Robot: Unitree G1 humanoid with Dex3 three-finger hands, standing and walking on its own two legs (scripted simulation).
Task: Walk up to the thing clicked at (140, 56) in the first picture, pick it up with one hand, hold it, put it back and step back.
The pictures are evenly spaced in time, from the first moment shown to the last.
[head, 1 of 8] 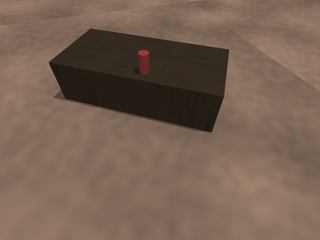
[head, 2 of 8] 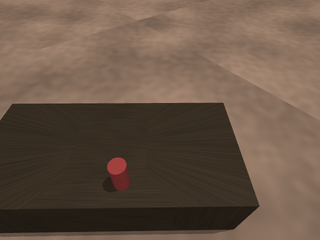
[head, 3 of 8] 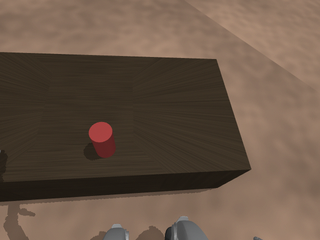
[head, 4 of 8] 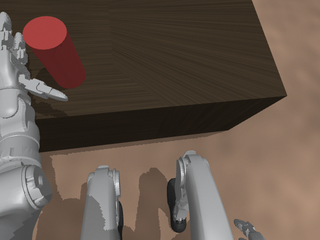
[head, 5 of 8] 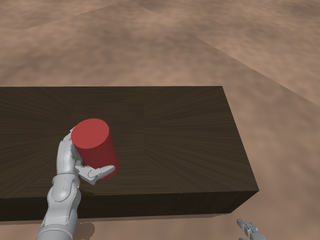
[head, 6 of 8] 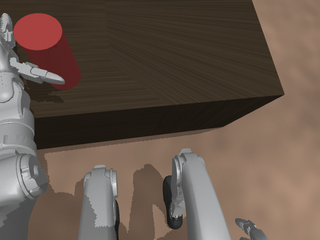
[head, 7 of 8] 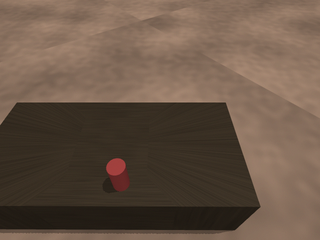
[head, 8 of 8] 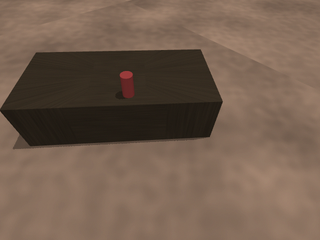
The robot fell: no
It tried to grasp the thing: yes
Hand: left
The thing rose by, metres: 0.33
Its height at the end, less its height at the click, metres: +0.00
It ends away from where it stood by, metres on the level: 0.01
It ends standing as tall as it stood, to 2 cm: yes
